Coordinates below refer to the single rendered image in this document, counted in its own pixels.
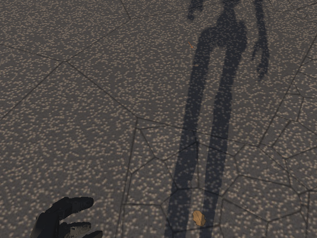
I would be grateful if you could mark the robot left hand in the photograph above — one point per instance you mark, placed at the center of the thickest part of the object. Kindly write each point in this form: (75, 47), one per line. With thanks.
(47, 224)

